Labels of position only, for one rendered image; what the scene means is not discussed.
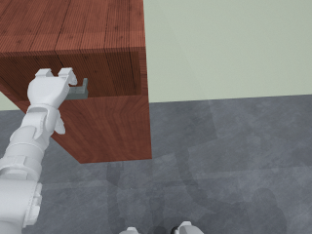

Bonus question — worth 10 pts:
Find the drawer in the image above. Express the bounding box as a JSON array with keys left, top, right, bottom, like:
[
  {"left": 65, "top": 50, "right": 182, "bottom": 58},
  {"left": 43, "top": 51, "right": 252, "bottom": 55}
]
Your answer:
[{"left": 0, "top": 51, "right": 141, "bottom": 101}]

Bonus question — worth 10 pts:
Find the right robot shin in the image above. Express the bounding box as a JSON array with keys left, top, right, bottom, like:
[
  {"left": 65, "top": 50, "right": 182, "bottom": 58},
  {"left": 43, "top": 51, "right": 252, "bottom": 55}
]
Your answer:
[{"left": 179, "top": 221, "right": 192, "bottom": 227}]

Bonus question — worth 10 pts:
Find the handle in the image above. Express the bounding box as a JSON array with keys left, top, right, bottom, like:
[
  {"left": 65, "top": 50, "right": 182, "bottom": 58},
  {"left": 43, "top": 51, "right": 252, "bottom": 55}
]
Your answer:
[{"left": 65, "top": 78, "right": 89, "bottom": 100}]

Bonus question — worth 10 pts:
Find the robot left forearm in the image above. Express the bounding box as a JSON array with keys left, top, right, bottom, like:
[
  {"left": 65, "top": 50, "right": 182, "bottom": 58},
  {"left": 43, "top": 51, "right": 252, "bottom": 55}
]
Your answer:
[{"left": 0, "top": 103, "right": 59, "bottom": 182}]

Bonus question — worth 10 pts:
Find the robot left upper arm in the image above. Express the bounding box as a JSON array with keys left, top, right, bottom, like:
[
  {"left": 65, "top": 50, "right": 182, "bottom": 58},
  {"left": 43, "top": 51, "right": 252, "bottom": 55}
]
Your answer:
[{"left": 0, "top": 178, "right": 43, "bottom": 234}]

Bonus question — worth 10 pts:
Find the left robot hand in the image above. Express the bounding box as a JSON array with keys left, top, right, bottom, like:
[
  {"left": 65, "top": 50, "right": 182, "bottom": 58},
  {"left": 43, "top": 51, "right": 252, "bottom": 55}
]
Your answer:
[{"left": 27, "top": 67, "right": 78, "bottom": 135}]

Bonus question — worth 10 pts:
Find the left robot shin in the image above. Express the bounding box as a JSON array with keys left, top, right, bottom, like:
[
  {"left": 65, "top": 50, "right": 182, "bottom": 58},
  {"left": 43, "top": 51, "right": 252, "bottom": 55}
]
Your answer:
[{"left": 127, "top": 227, "right": 138, "bottom": 233}]

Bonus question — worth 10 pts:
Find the cabinet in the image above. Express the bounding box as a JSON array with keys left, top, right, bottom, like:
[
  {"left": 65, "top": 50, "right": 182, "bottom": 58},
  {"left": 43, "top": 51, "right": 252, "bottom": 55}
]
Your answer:
[{"left": 0, "top": 0, "right": 152, "bottom": 164}]

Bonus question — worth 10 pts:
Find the robot shin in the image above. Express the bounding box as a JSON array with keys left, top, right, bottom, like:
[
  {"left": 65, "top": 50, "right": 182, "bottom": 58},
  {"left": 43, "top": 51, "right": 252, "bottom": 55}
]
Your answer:
[
  {"left": 179, "top": 221, "right": 192, "bottom": 227},
  {"left": 127, "top": 227, "right": 138, "bottom": 233}
]

